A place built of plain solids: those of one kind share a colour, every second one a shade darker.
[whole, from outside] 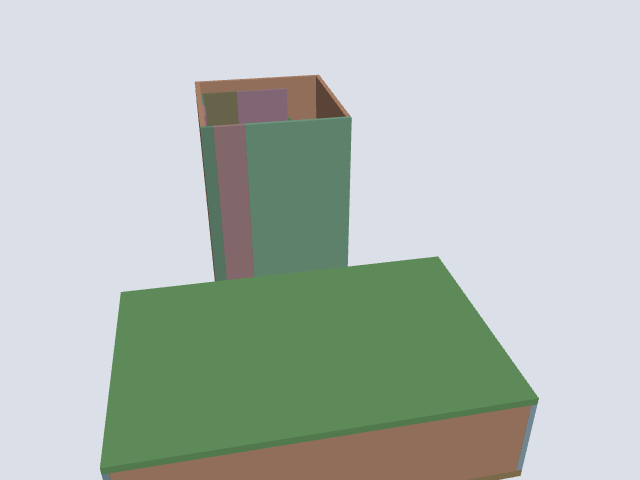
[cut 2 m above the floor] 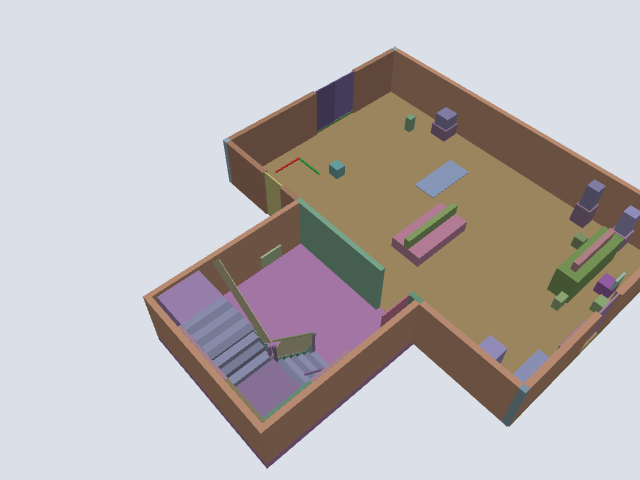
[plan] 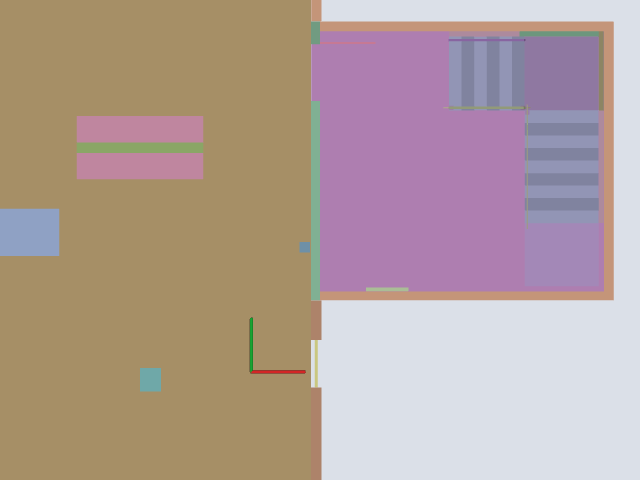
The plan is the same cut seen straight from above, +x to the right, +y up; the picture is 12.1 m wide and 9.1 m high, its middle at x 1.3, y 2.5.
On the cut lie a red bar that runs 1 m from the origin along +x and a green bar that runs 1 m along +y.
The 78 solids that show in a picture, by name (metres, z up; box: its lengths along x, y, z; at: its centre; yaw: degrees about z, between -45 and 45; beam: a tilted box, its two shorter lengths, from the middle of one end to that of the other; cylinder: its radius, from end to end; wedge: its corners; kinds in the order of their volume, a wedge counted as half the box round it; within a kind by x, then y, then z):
{
 "wall_1": {"box": [0.2, 12.3, 2.9], "at": [-7.12, 3.85, 1.45]},
 "wall_2": {"box": [2.19, 0.2, 2.9], "at": [-5.93, -2.4, 1.45]},
 "wall_3": {"box": [3.91, 0.2, 2.9], "at": [-5.07, 10.1, 1.45]},
 "wall_4": {"box": [3.96, 0.2, 2.9], "at": [-0.85, -2.4, 1.45]},
 "wall_5": {"box": [3.24, 0.2, 2.9], "at": [-0.49, 10.1, 1.45]},
 "wall_6": {"box": [0.2, 2.0, 2.9], "at": [1.23, -1.3, 1.45]},
 "wall_7": {"box": [0.2, 0.75, 2.9], "at": [1.23, 0.98, 1.45]},
 "wall_8": {"box": [0.2, 3.36, 2.9], "at": [1.23, 8.32, 1.45]},
 "wall_9": {"box": [5.38, 0.17, 9.38], "at": [3.99, 1.44, 4.69]},
 "wall_10": {"box": [5.38, 0.19, 9.38], "at": [3.99, 6.55, 4.69]},
 "wall_11": {"box": [0.19, 5.29, 9.38], "at": [6.78, 4.0, 4.69]},
 "lobby_floor_slab_1": {"box": [8.35, 12.7, 0.3], "at": [-3.04, 3.85, -0.15]},
 "lobby_ceiling_slab_1": {"box": [8.35, 12.7, 0.25], "at": [-3.04, 3.85, 3.02]},
 "floor_slab_1": {"box": [5.74, 5.29, 0.3], "at": [4.0, 4.0, -0.15]},
 "tread_slab_1": {"box": [0.25, 1.4, 0.19], "at": [3.87, 5.66, 0.1]},
 "tread_slab_2": {"box": [0.25, 1.4, 0.38], "at": [4.11, 5.66, 0.19]},
 "tread_slab_3": {"box": [0.25, 1.4, 0.57], "at": [4.35, 5.66, 0.29]},
 "tread_slab_4": {"box": [0.25, 1.4, 0.76], "at": [4.59, 5.66, 0.38]},
 "tread_slab_5": {"box": [0.24, 1.4, 0.96], "at": [4.82, 5.66, 0.48]},
 "tread_slab_6": {"box": [0.24, 1.4, 1.15], "at": [5.06, 5.66, 0.58]},
 "tread_slab_7": {"box": [1.4, 0.24, 3.07], "at": [5.88, 2.94, 1.54]},
 "tread_slab_8": {"box": [1.4, 0.24, 2.88], "at": [5.88, 3.18, 1.44]},
 "tread_slab_9": {"box": [1.4, 0.25, 2.69], "at": [5.88, 3.41, 1.34]},
 "tread_slab_10": {"box": [1.4, 0.24, 2.49], "at": [5.88, 3.65, 1.25]},
 "tread_slab_11": {"box": [1.4, 0.24, 2.3], "at": [5.88, 3.89, 1.15]},
 "tread_slab_12": {"box": [1.4, 0.24, 2.11], "at": [5.88, 4.12, 1.06]},
 "tread_slab_13": {"box": [1.4, 0.25, 1.92], "at": [5.88, 4.36, 0.96]},
 "tread_slab_14": {"box": [1.4, 0.25, 1.73], "at": [5.88, 4.6, 0.86]},
 "tread_slab_15": {"box": [1.4, 0.25, 1.53], "at": [5.88, 4.84, 0.77]},
 "landing_slab_1": {"box": [1.4, 1.2, 3.26], "at": [5.88, 2.22, 1.63]},
 "landing_slab_2": {"box": [1.41, 1.4, 1.34], "at": [5.88, 5.66, 0.67]},
 "wall_cheek_1": {"box": [0.17, 3.78, 9.38], "at": [1.22, 3.25, 4.69]},
 "wall_cheek_2": {"box": [0.17, 0.43, 9.38], "at": [1.22, 6.43, 4.69]},
 "wall_wall_1": {"box": [1.33, 0.1, 8.93], "at": [4.42, 6.41, 4.47]},
 "wall_wall_2": {"box": [0.1, 2.14, 8.93], "at": [6.63, 3.89, 4.47]},
 "lobby_desk_body_1": {"box": [2.6, 0.75, 1.1], "at": [-4.64, 8.58, 0.55]},
 "wall_land_far_wall_1": {"box": [0.1, 1.5, 8.93], "at": [6.63, 5.71, 4.47]},
 "wall_land_wall_1": {"box": [1.5, 0.1, 8.93], "at": [5.83, 6.41, 4.47]},
 "wall_head_1": {"box": [0.17, 1.07, 7.31], "at": [1.22, 5.67, 5.72]},
 "lobby_island_seat_1": {"box": [2.4, 1.2, 0.45], "at": [-2.11, 4.25, 0.22]},
 "lobby_planter_plant_1": {"box": [0.43, 0.43, 0.9], "at": [-6.7, 7.23, 1.25]},
 "lobby_planter_plant_2": {"box": [0.43, 0.43, 0.9], "at": [-6.7, 8.62, 1.1]},
 "lobby_planter_plant_3": {"box": [0.58, 0.58, 0.5], "at": [-6.62, 0.98, 0.75]},
 "lobby_planter_plant_4": {"box": [0.58, 0.58, 0.9], "at": [0.73, 8.77, 1.25]},
 "lobby_planter_box_1": {"box": [0.55, 0.55, 0.8], "at": [-6.7, 7.23, 0.4]},
 "lobby_planter_box_2": {"box": [0.55, 0.55, 0.65], "at": [-6.7, 8.62, 0.32]},
 "lobby_planter_box_3": {"box": [0.7, 0.7, 0.5], "at": [-6.62, 0.98, 0.25]},
 "lobby_seats_seat_1": {"box": [1.8, 0.6, 0.45], "at": [-0.12, 9.7, 0.22]},
 "wallpost_1": {"box": [0.2, 0.2, 2.9], "at": [-7.12, -2.4, 1.45]},
 "wallpost_2": {"box": [0.2, 0.2, 2.9], "at": [-7.12, 10.1, 1.45]},
 "wallpost_3": {"box": [0.2, 0.2, 2.9], "at": [1.23, -2.4, 1.45]},
 "wallpost_4": {"box": [0.2, 0.2, 2.9], "at": [1.23, 10.1, 1.45]},
 "lobby_entrance_leaf_1": {"box": [1.0, 0.05, 1.98], "at": [-4.33, -2.4, 1.11]},
 "lobby_entrance_leaf_2": {"box": [1.0, 0.05, 2.02], "at": [-3.33, -2.4, 1.09]},
 "lobby_island_spine_1": {"box": [2.4, 0.2, 0.4], "at": [-2.11, 4.25, 0.65]},
 "lobby_parcel_box_1": {"box": [0.3, 0.35, 0.45], "at": [-5.61, 7.83, 0.22]},
 "lobby_parcel_box_2": {"box": [0.4, 0.45, 0.45], "at": [-3.87, 9.75, 0.22]},
 "lobby_parcel_box_3": {"box": [0.4, 0.25, 0.45], "at": [-3.07, 8.79, 0.22]},
 "lobby_runner_top_1": {"box": [2.0, 0.9, 0.08], "at": [-4.64, 2.65, -0.01]},
 "lobby_desk_screen_1": {"box": [2.04, 0.19, 0.35], "at": [-4.64, 8.58, 1.27]},
 "lobby_desk_chair_seat_1": {"box": [0.5, 0.5, 0.48], "at": [-4.64, 9.45, 0.24]},
 "lobby_lift_leaf_1": {"box": [0.06, 0.9, 2.1], "at": [1.23, 0.15, 1.05]},
 "lobby_back_door_leaf_1": {"box": [1.0, 0.05, 2.1], "at": [-2.61, 10.1, 1.05]},
 "door_front_leaf_open_1": {"box": [1.05, 0.045, 2.05], "at": [1.83, 6.23, 1.03]},
 "lobby_left_box_1": {"box": [0.4, 0.45, 0.45], "at": [-1.91, -0.15, 0.22]},
 "lobby_board_panel_1": {"box": [1.2, 0.04, 1.2], "at": [-1.05, 9.98, 1.7]},
 "panel_sheet_1": {"beam": [0.62, 0.022], "from": [3.83, 5.01, 0.77], "to": [5.1, 5.01, 1.79]},
 "panel_sheet_2": {"beam": [0.62, 0.022], "from": [5.23, 4.87, 2.11], "to": [5.23, 2.9, 3.71]},
 "lobby_wet_floor_sign_body_1": {"box": [0.3, 0.25, 0.62], "at": [-5.81, -0.1, 0.31]},
 "furn_radiator_panel_body_1": {"box": [0.81, 0.07, 0.53], "at": [2.57, 1.56, 0.4]},
 "lobby_extinguisher_body_1": {"box": [0.2, 0.2, 0.6], "at": [1.01, 2.36, 0.3]},
 "posts_1": {"box": [0.08, 0.08, 0.99], "at": [3.79, 5.01, 0.69]},
 "posts_2": {"box": [0.08, 0.08, 1.12], "at": [5.14, 5.01, 1.71]},
 "posts_3": {"box": [0.08, 0.08, 0.99], "at": [5.23, 4.91, 2.03]},
 "lobby_desk_chair_back_1": {"box": [0.5, 0.08, 0.47], "at": [-4.64, 9.66, 0.71]},
 "lobby_entrance_leaf_rail_1": {"box": [1.0, 0.09, 0.12], "at": [-4.33, -2.4, 0.06]},
 "rail_top_1": {"beam": [0.05, 0.05], "from": [3.75, 5.01, 1.15], "to": [5.18, 5.01, 2.3]},
 "handrail_rail_1": {"beam": [0.045, 0.045], "from": [3.75, 6.29, 1.15], "to": [5.18, 6.29, 2.3]}
}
